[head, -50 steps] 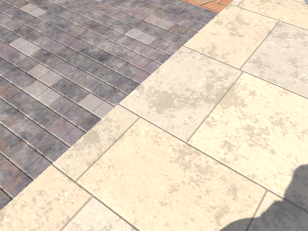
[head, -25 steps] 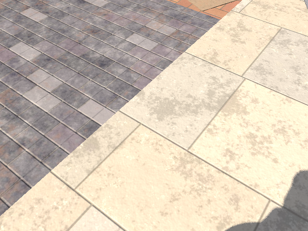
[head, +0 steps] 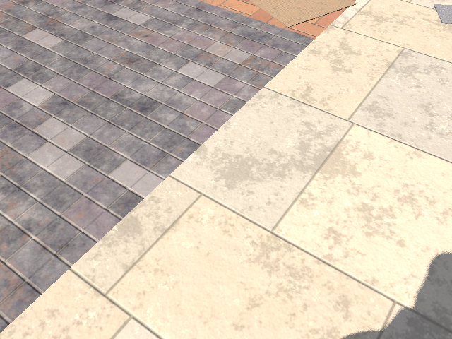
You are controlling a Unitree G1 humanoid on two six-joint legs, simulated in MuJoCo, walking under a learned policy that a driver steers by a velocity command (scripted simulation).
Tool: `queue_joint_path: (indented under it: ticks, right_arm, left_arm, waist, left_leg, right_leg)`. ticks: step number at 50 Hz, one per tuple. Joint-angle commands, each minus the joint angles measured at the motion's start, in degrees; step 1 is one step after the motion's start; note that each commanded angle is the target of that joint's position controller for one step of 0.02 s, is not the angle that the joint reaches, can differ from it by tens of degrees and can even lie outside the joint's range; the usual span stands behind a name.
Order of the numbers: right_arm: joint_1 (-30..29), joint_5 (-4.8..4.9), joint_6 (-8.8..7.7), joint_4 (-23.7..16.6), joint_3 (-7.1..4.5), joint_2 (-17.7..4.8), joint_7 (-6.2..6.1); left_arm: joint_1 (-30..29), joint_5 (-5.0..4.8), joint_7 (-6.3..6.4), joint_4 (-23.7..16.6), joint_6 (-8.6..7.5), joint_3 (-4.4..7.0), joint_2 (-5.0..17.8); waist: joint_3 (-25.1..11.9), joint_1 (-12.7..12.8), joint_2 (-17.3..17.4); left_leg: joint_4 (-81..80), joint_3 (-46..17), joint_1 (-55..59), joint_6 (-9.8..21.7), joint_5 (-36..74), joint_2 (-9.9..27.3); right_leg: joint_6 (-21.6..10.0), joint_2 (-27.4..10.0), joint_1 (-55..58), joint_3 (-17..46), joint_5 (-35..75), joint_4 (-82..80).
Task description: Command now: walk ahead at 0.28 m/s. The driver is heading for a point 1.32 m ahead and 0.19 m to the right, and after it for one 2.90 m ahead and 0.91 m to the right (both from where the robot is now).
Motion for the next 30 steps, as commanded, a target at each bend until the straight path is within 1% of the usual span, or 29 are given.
queue_joint_path:
  ticks: [1,2,3,4,5,6,7,8,9,10,11,12,13,14,15,16,17,19,20,22,24,27,29,30]
  right_arm:
    - [4.39,-0.92,-2.49,-1.81,-1.70,-9.87,0.26]
    - [2.52,-0.58,-2.83,-2.82,-1.57,-9.61,0.33]
    - [0.64,-0.02,-2.78,-3.79,-1.45,-9.37,0.32]
    - [-1.08,0.54,-2.41,-4.47,-1.41,-9.40,0.30]
    - [-3.04,0.95,-1.86,-5.01,-1.50,-9.98,0.32]
    - [-2.92,1.14,-1.23,-4.98,-1.69,-10.55,0.35]
    - [-1.40,1.11,-0.83,-4.79,-1.67,-10.30,0.33]
    - [-2.15,1.08,-0.90,-5.28,-1.28,-9.19,0.29]
    - [-4.16,0.54,-1.35,-6.57,-0.26,-5.54,0.57]
    - [-4.67,0.10,-2.48,-8.68,0.49,-1.98,0.62]
    - [-5.46,1.39,-3.27,-9.72,0.38,-3.06,0.77]
    - [-7.80,1.87,-3.85,-10.71,0.21,-5.26,1.15]
    - [-7.09,1.15,-4.04,-10.17,-0.12,-6.35,1.28]
    - [-5.94,0.17,-4.03,-9.26,-0.56,-6.90,1.08]
    - [-5.61,-0.23,-3.83,-8.85,-1.02,-7.72,1.09]
    - [-5.66,-0.32,-3.51,-8.53,-1.11,-7.18,1.23]
    - [-6.45,-0.37,-3.12,-8.64,-1.04,-6.27,1.32]
    - [-10.91,-0.49,-2.63,-10.31,-0.79,-5.17,1.39]
    - [-13.71,-0.47,-2.60,-11.39,-0.55,-4.62,1.51]
    - [-18.80,-0.20,-2.67,-13.19,-0.09,-4.02,1.96]
    - [-22.32,0.13,-2.68,-14.35,0.17,-4.33,2.50]
    - [-26.55,0.41,-2.95,-16.34,0.54,-4.72,3.46]
    - [-28.06,0.47,-3.43,-17.62,0.60,-5.26,4.18]
    - [-27.33,0.44,-3.69,-17.83,0.36,-5.97,4.42]
  left_arm:
    - [-5.68,-0.53,-1.01,-5.68,-2.69,0.82,3.75]
    - [-5.93,-0.70,-1.23,-6.12,-2.98,1.13,4.66]
    - [-5.95,-0.79,-1.30,-6.24,-3.16,1.42,5.35]
    - [-5.36,-0.76,-1.33,-5.88,-3.29,1.59,5.28]
    - [-3.00,-0.52,-1.41,-4.62,-3.39,1.61,4.21]
    - [1.01,-0.19,-1.51,-2.38,-3.27,1.87,3.46]
    - [5.40,0.07,-1.53,-0.19,-2.81,2.37,3.69]
    - [9.91,0.21,-1.47,1.09,-2.40,2.83,4.28]
    - [16.49,0.52,-1.16,1.74,-2.44,3.75,7.80]
    - [20.86,0.74,-1.61,1.13,-2.92,4.42,14.01]
    - [17.64,1.70,-1.79,1.07,-3.75,3.89,13.59]
    - [11.05,1.49,-2.10,-1.14,-4.50,2.72,10.18]
    - [6.00,1.33,-2.51,-2.64,-4.66,2.01,9.07]
    - [2.73,1.19,-2.90,-3.82,-4.51,1.64,8.85]
    - [2.38,1.22,-3.02,-4.11,-4.24,1.21,7.59]
    - [4.16,1.45,-2.91,-3.67,-3.97,0.88,6.74]
    - [6.21,1.61,-2.63,-3.19,-3.83,0.82,6.90]
    - [8.45,1.80,-1.94,-3.03,-3.60,0.91,8.04]
    - [8.76,1.81,-1.66,-3.25,-3.47,0.98,8.65]
    - [9.37,1.68,-1.25,-3.64,-3.36,1.15,9.59]
    - [10.73,1.33,-1.08,-3.42,-3.36,1.35,10.02]
    - [12.49,0.82,-1.09,-2.58,-2.99,1.64,9.81]
    - [12.36,0.67,-1.01,-2.42,-2.52,2.05,10.36]
    - [11.66,0.73,-1.00,-2.60,-2.28,2.28,10.94]
  waist:
    - [7.90,-2.13,7.42]
    - [6.75,-1.16,6.38]
    - [5.74,-0.21,5.96]
    - [4.92,0.86,6.07]
    - [4.08,2.80,5.93]
    - [3.03,4.47,5.25]
    - [2.21,5.46,4.01]
    - [1.97,7.30,1.77]
    - [0.40,9.70,-9.08]
    - [-0.49,9.32,-19.74]
    - [1.82,7.09,-16.38]
    - [6.23,5.07,-9.28]
    - [6.67,2.98,-5.70]
    - [6.11,1.36,-4.26]
    - [5.90,0.87,-4.30]
    - [5.32,1.12,-4.78]
    - [5.08,1.45,-5.06]
    - [5.59,2.25,-4.41]
    - [5.86,2.70,-4.02]
    - [6.42,3.72,-4.37]
    - [7.20,4.54,-4.81]
    - [8.99,5.16,-4.61]
    - [9.00,4.61,-4.84]
    - [7.92,3.61,-5.32]
  left_leg:
    - [-25.54,-37.42,3.66,14.22,-22.58,23.31]
    - [-25.37,-34.30,4.28,12.38,-18.59,22.59]
    - [-25.30,-28.80,3.81,9.92,-14.33,20.45]
    - [-24.84,-22.37,1.55,7.56,-10.36,17.27]
    - [-23.28,-15.65,-3.36,5.77,-7.18,13.32]
    - [-19.98,-10.66,-8.12,4.89,-6.72,10.31]
    - [-16.41,-8.30,-12.01,4.43,-7.72,8.40]
    - [-10.48,-6.43,-15.83,3.28,-5.88,6.87]
    - [8.25,-0.86,-22.00,0.15,-0.78,3.16]
    - [24.84,0.21,-34.07,-1.01,-9.78,-1.72]
    - [35.96,-4.95,-40.05,0.49,-10.26,1.66]
    - [39.10,-6.46,-43.70,1.82,-3.81,5.23]
    - [37.69,-5.86,-41.85,1.96,2.51,6.94]
    - [33.39,-5.58,-37.90,1.56,6.83,8.15]
    - [29.58,-4.97,-34.38,0.86,9.48,8.74]
    - [27.44,-3.69,-32.00,0.13,11.73,8.45]
    - [25.42,-2.63,-31.50,-0.53,13.56,8.10]
    - [19.44,-1.73,-32.45,-1.35,17.09,7.66]
    - [15.34,-1.38,-31.87,-1.57,19.17,7.25]
    - [7.69,-0.41,-29.00,-1.87,23.26,6.06]
    - [3.08,0.38,-27.13,-1.94,25.34,5.31]
    - [-1.13,0.29,-27.76,-0.89,24.63,5.20]
    - [-3.43,0.63,-27.05,0.37,21.80,4.76]
    - [-4.47,1.30,-24.40,1.16,19.74,3.92]
  right_leg:
    - [-2.05,-3.19,-21.45,3.50,-4.56,14.01]
    - [-2.33,-4.87,-22.14,4.48,-3.95,13.34]
    - [-2.29,-5.61,-19.96,3.77,-2.40,8.51]
    - [-1.93,-4.95,-14.50,1.87,-0.22,1.43]
    - [-1.31,-2.71,-5.60,-1.40,4.65,-5.76]
    - [-0.08,0.57,3.39,-5.32,11.13,-10.40]
    - [1.19,2.88,10.01,-7.13,13.68,-11.24]
    - [1.11,1.84,14.78,-4.93,13.20,-12.82]
    - [-2.27,-8.97,20.00,11.23,5.12,-21.62]
    - [-10.12,-21.45,24.62,36.65,-2.60,-32.11]
    - [-14.27,-25.80,20.27,46.74,-15.71,-35.28]
    - [-12.16,-24.05,16.83,41.79,-16.75,-34.92]
    - [-9.34,-20.60,14.13,33.20,-8.80,-34.47]
    - [-7.11,-17.65,11.26,26.28,0.00,-34.93]
    - [-5.62,-15.46,9.50,20.75,7.11,-35.45]
    - [-4.98,-13.80,8.92,16.60,12.77,-35.72]
    - [-5.06,-12.87,9.23,13.87,17.51,-35.77]
    - [-5.40,-12.22,9.94,10.74,23.99,-36.00]
    - [-5.35,-11.98,9.68,9.57,25.69,-36.32]
    - [-5.07,-11.51,8.85,7.54,26.64,-37.37]
    - [-5.13,-11.85,9.84,6.30,26.41,-38.08]
    - [-5.20,-13.69,14.66,5.32,28.63,-36.94]
    - [-4.81,-14.95,18.48,4.68,33.77,-34.53]
    - [-4.33,-15.20,19.81,4.09,39.96,-32.23]
Velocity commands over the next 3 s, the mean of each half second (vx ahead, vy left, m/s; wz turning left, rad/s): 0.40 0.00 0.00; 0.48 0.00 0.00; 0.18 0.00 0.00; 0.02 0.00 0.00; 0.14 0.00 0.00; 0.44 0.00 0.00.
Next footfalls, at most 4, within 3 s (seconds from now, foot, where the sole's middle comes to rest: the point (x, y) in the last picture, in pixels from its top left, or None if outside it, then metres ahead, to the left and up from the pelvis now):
0.18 right None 0.09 -0.16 -0.77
0.68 left None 0.46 0.08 -0.76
1.16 right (284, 271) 0.75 -0.16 -0.76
1.50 left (212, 292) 0.68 0.08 -0.76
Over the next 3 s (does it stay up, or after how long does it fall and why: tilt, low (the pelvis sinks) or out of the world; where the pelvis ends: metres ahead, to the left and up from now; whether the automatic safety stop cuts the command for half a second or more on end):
stays up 0.97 -0.07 0.00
